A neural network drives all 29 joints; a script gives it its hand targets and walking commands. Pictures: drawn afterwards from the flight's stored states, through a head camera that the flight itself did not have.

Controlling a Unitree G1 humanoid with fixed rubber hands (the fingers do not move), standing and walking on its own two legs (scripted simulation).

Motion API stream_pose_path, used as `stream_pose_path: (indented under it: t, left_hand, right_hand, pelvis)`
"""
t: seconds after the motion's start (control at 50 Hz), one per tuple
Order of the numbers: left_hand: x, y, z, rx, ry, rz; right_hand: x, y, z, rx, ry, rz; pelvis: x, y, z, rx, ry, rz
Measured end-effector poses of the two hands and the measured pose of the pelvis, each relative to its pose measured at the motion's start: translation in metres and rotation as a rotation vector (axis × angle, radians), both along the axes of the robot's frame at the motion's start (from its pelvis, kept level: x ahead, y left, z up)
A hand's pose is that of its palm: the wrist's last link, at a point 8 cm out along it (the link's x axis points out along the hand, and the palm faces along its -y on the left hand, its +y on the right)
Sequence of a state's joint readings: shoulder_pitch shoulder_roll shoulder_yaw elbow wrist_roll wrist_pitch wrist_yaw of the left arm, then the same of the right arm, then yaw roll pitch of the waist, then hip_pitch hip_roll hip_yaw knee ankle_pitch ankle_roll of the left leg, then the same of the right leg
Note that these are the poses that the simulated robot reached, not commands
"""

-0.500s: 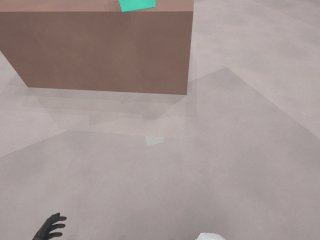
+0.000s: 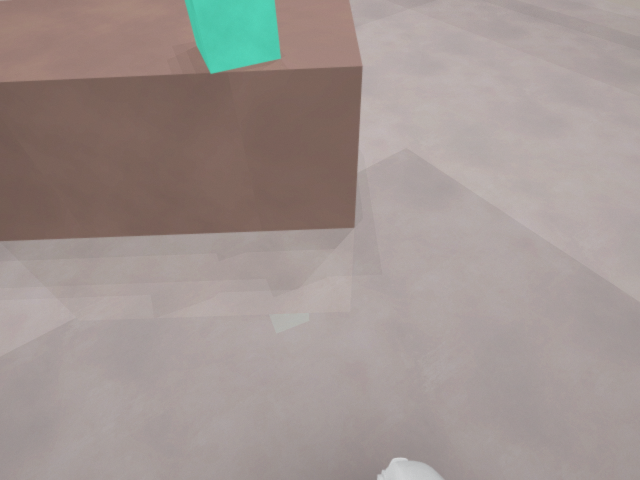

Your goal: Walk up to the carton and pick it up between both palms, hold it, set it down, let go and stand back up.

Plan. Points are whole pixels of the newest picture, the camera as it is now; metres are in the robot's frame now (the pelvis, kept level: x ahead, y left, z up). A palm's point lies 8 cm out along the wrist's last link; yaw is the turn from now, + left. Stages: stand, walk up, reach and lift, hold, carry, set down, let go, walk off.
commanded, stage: walk up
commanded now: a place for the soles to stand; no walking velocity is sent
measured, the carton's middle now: (230, 13) +1.35 +0.22 +0.05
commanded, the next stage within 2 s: none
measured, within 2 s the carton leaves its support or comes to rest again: neither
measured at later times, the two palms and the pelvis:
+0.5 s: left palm (24, 442) +0.22 +0.43 -0.09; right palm (500, 364) +0.29 -0.26 -0.10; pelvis +0.18 +0.07 -0.03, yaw -2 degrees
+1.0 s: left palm (49, 316) +0.40 +0.45 -0.06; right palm (460, 329) +0.36 -0.22 -0.12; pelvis +0.32 +0.11 -0.01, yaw -3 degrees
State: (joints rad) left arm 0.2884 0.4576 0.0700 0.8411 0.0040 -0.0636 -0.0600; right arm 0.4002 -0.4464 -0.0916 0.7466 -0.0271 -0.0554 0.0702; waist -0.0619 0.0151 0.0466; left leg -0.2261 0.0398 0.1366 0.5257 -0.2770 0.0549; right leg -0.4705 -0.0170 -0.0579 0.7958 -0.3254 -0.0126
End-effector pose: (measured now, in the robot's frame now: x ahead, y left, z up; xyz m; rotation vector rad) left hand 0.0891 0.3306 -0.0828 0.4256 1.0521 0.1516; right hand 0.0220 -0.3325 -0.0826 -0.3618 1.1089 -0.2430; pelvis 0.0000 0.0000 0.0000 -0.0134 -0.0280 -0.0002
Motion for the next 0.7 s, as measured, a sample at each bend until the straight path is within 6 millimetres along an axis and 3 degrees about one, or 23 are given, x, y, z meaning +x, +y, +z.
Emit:
stream_pose_path:
  t: [0.1, 0.18, 0.26, 0.36, 0.48, 0.56, 0.7]
  left_hand:
    - [0.061, -0.001, 0.011, 0.035, -0.053, -0.032]
    - [0.096, -0.001, 0.014, 0.063, -0.120, -0.021]
    - [0.104, 0.011, 0.020, 0.085, -0.107, 0.016]
    - [0.106, 0.039, 0.020, 0.112, -0.052, 0.042]
    - [0.124, 0.090, -0.003, 0.127, 0.024, 0.057]
    - [0.157, 0.106, -0.017, 0.105, 0.050, 0.045]
    - [0.227, 0.097, -0.014, 0.027, 0.037, -0.033]
  right_hand:
    - [0.025, -0.003, -0.013, 0.022, 0.035, -0.026]
    - [0.069, 0.000, -0.028, 0.040, 0.033, -0.007]
    - [0.128, 0.013, -0.029, 0.049, -0.019, 0.031]
    - [0.194, 0.034, -0.024, 0.058, -0.069, 0.083]
    - [0.259, 0.070, -0.022, 0.033, -0.125, 0.107]
    - [0.271, 0.089, -0.017, 0.019, -0.138, 0.066]
    - [0.255, 0.103, -0.006, 0.010, -0.052, -0.008]
  pelvis:
    - [0.041, -0.002, -0.004, 0.007, 0.004, -0.010]
    - [0.071, -0.003, -0.012, -0.014, -0.010, -0.024]
    - [0.098, 0.006, -0.009, -0.022, -0.012, -0.027]
    - [0.129, 0.026, -0.009, -0.018, -0.005, -0.027]
    - [0.172, 0.066, -0.024, -0.004, -0.003, -0.025]
    - [0.193, 0.085, -0.025, 0.010, 0.002, -0.036]
    - [0.231, 0.099, -0.009, 0.016, 0.004, -0.050]
